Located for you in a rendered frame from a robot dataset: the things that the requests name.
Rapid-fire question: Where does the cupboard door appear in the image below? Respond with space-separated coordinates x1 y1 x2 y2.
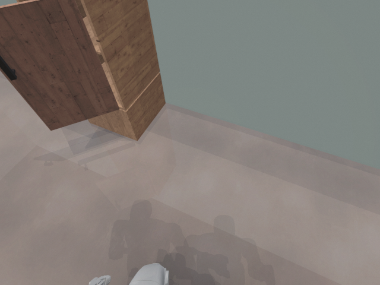
0 0 119 131

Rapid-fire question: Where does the left robot thigh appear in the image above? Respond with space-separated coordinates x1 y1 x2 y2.
129 264 169 285

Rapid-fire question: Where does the handle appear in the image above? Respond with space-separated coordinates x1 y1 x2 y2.
0 56 17 81

